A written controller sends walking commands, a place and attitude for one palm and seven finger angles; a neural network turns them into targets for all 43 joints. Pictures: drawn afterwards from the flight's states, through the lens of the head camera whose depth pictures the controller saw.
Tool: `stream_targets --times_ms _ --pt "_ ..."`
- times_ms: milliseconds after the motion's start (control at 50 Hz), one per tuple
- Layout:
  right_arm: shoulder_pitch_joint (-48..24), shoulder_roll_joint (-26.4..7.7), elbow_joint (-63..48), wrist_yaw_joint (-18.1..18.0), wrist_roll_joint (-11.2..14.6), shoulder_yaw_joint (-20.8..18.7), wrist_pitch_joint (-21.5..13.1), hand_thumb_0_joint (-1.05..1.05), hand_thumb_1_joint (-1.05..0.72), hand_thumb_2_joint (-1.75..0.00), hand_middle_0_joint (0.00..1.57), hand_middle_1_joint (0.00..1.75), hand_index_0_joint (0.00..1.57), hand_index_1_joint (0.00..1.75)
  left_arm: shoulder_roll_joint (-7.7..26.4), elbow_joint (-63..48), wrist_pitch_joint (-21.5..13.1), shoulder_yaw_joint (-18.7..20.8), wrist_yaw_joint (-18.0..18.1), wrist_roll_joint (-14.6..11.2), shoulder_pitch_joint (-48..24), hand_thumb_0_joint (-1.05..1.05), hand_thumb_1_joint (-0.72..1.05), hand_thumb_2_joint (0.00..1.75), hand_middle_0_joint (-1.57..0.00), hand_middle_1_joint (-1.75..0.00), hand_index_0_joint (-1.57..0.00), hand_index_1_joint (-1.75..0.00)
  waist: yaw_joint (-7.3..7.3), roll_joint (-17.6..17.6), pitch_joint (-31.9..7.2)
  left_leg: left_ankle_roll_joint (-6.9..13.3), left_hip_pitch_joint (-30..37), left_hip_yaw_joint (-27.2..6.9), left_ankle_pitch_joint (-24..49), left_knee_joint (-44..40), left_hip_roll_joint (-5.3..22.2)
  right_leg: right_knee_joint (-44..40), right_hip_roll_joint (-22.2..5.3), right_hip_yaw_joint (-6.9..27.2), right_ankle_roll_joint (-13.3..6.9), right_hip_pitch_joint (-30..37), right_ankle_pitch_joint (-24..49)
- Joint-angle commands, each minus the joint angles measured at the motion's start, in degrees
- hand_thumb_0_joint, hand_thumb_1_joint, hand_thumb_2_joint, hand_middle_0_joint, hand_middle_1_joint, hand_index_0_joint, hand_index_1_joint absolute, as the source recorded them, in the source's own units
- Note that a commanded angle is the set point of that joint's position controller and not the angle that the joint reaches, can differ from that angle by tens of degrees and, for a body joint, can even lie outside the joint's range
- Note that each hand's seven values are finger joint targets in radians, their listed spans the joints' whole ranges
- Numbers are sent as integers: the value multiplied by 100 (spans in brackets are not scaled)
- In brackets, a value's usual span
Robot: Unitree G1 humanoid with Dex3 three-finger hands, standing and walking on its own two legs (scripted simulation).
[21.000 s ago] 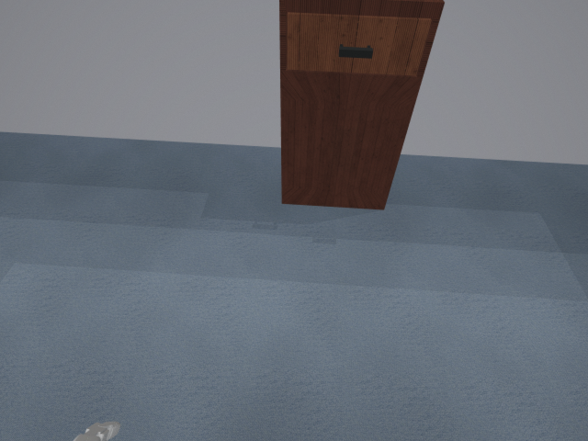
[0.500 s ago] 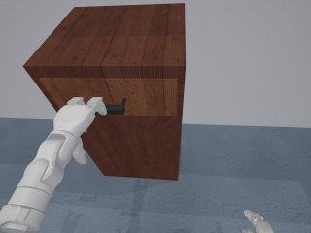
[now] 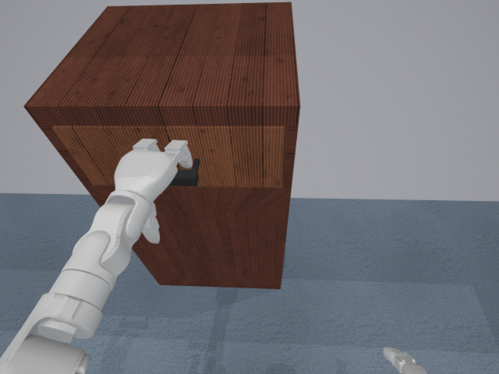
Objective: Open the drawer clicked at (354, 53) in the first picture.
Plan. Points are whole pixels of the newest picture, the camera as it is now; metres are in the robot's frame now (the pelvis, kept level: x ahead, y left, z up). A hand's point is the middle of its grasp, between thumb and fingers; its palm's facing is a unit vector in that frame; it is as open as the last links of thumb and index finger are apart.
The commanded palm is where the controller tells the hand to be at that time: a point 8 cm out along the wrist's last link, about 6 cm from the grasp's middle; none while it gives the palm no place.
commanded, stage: move the hooked fingers above the handle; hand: left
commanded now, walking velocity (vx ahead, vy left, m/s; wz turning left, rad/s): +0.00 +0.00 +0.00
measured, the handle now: (173, 170) +0.49 +0.20 +0.00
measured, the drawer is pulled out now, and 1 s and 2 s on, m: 0.00 0.00 0.00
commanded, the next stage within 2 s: none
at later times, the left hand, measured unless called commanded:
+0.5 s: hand (176, 165) +0.44 +0.17 +0.07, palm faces +0.05 -0.04 -1.00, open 13.8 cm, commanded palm +0.42 +0.21 +0.12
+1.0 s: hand (172, 171) +0.44 +0.18 +0.06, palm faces +0.01 -0.02 -1.00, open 13.8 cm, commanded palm +0.43 +0.21 +0.12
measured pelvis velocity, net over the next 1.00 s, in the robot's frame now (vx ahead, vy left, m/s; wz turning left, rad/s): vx -0.01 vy -0.02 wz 0.01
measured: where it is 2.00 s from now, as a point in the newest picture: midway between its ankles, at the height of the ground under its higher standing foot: outside the picture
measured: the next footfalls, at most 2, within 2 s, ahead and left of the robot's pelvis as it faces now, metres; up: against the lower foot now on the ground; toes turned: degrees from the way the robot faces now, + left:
none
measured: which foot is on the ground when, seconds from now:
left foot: down 0.00-1.00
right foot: down 0.00-1.00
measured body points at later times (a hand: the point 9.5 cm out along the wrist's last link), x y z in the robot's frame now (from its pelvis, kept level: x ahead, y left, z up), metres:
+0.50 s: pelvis -0.01 -0.02 -0.01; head +0.05 -0.04 +0.44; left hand +0.44 +0.17 +0.13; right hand +0.07 -0.29 -0.14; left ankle -0.03 +0.09 -0.73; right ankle -0.02 -0.12 -0.73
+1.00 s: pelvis -0.01 -0.02 -0.01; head +0.05 -0.03 +0.44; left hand +0.43 +0.18 +0.12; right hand +0.06 -0.30 -0.14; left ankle -0.03 +0.09 -0.73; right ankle -0.02 -0.12 -0.73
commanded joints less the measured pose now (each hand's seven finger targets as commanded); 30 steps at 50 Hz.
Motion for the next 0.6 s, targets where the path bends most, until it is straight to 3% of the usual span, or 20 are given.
stream_targets --times_ms 0,40,60,120,180,220,240,320,360,400,460,480,520,580 --pt "-9 -686 -502 -22 -13 -249 -171 0 -90 -90 20 30 20 30 1641 -529 219 1327 702 127 -2468 0 -50 30 -30 -120 -30 -120 119 -78 -1933 -176 764 -109 3032 -147 123 -59 221 -157 -291 684 2082" --pt "-9 -686 -496 1 -16 -253 -169 0 -90 -90 20 30 20 30 1503 -265 417 1187 791 180 -2484 0 -50 30 -30 -120 -30 -120 108 -58 -1958 -160 657 -42 2935 -163 121 -53 216 -151 -291 720 2127" --pt "0 -717 -480 -4 -4 -257 -144 0 -90 -90 20 30 20 30 1492 -31 540 1142 783 234 -2409 0 -50 30 -30 -120 -30 -120 75 -210 -1949 -145 596 -13 2877 -167 129 -60 222 -150 -282 722 2120" --pt "89 -805 -529 8 22 -295 -106 0 -90 -90 20 30 20 30 1238 57 726 755 570 211 -2566 0 -50 30 -30 -120 -30 -120 -76 -252 -2150 -83 670 25 2803 -162 149 -117 189 -109 -248 795 2200" --pt "138 -829 -582 -37 36 -342 -81 0 -90 -90 20 30 20 30 792 19 631 245 219 71 -2865 0 -50 30 -30 -120 -30 -120 -331 -455 -2143 4 813 0 2651 -86 138 -210 184 -88 -202 688 2170" --pt "235 -834 -518 -104 36 -334 -95 0 -90 -90 20 30 20 30 835 157 400 183 76 -2 -3317 0 -50 30 -30 -120 -30 -120 -463 -597 -1775 52 689 -12 2174 -97 105 -291 174 -74 -181 478 1945" --pt "275 -825 -487 -133 24 -335 -119 0 -90 -90 20 30 20 30 844 107 236 147 57 -14 -3634 0 -50 30 -30 -120 -30 -120 -510 -472 -1714 66 689 -7 2024 -86 83 -313 161 -43 -174 377 1855" --pt "546 -787 -338 -196 -11 -350 -170 0 -90 -90 20 30 20 30 1463 242 -360 704 353 122 -4256 0 -50 30 -30 -120 -30 -120 -442 -146 -1948 50 597 -80 1992 31 31 -151 169 -2 -235 260 1753" --pt "598 -758 -297 -191 -31 -365 -188 0 -90 -90 20 30 20 30 1775 405 -484 1095 672 225 -4153 0 -50 30 -30 -120 -30 -120 -305 10 -2181 13 451 -51 2168 104 18 -6 185 5 -262 314 1894" --pt "656 -748 -263 -170 -57 -346 -197 0 -90 -90 20 30 20 30 2127 798 -378 1505 1009 289 -3976 0 -50 30 -30 -120 -30 -120 -175 24 -2344 -4 122 -6 2231 134 -11 94 194 20 -263 515 2054" --pt "568 -742 -283 -105 -66 -324 -179 0 -90 -90 20 30 20 30 2140 1332 49 1560 1295 343 -3571 0 -50 30 -30 -120 -30 -120 -47 -17 -2317 -41 -246 158 2210 89 -20 130 184 22 -245 743 2282" --pt "523 -769 -287 -84 -67 -325 -153 0 -90 -90 20 30 20 30 2246 1632 228 1650 1309 391 -3363 0 -50 30 -30 -120 -30 -120 -5 -141 -2373 -44 -343 195 2253 77 -20 132 191 31 -235 911 2390" --pt "545 -812 -315 -55 -24 -328 -99 0 -90 -90 20 30 20 30 1955 1976 564 1290 1173 419 -3137 0 -50 30 -30 -120 -30 -120 -58 -311 -2364 -36 -420 298 2162 11 20 66 170 47 -194 1026 2522" --pt "452 -879 -398 -103 20 -314 -22 0 -90 -90 20 30 20 30 2329 1979 673 1540 962 336 -3025 0 -50 30 -30 -120 -30 -120 -20 -858 -2387 27 -598 353 1948 -106 4 -81 125 179 -111 1523 2650"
